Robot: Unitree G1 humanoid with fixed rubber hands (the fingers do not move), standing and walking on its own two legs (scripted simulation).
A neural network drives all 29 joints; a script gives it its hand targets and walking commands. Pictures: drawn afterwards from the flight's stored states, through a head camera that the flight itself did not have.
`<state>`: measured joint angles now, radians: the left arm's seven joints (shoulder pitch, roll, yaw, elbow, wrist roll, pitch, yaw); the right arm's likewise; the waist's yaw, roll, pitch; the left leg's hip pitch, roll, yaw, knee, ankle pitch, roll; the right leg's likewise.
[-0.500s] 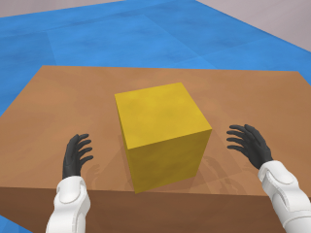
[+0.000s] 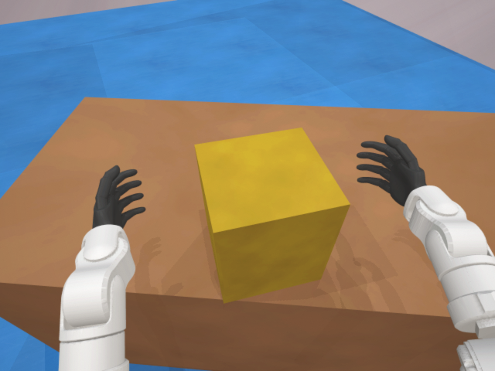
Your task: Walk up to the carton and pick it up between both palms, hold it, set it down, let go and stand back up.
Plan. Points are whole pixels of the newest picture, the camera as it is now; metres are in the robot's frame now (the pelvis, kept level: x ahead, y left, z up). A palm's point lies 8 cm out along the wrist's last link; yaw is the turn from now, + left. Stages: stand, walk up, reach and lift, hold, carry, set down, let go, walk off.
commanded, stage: reach and lift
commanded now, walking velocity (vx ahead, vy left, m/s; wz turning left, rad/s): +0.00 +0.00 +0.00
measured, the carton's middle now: (262, 216) +0.41 +0.02 +0.00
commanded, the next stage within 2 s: none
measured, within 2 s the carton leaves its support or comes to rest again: neither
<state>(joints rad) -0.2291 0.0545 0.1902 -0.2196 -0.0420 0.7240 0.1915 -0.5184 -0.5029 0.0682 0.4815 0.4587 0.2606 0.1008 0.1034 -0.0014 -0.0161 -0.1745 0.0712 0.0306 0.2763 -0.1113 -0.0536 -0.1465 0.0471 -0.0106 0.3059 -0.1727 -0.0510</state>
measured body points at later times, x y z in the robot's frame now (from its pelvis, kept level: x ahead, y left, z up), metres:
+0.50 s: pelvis +0.01 +0.00 +0.00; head +0.01 -0.01 +0.45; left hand +0.34 +0.25 +0.17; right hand +0.47 -0.17 +0.19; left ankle +0.02 +0.16 -0.75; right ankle -0.01 -0.09 -0.75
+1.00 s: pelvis +0.00 +0.00 +0.00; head +0.02 +0.00 +0.45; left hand +0.35 +0.25 +0.13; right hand +0.47 -0.14 +0.15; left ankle +0.02 +0.16 -0.75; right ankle -0.01 -0.09 -0.75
